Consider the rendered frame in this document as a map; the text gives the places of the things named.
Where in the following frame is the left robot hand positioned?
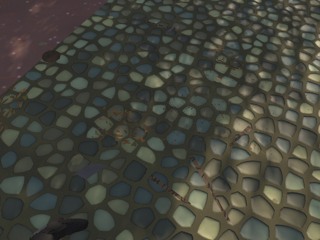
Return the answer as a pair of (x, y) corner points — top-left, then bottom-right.
(29, 217), (89, 240)

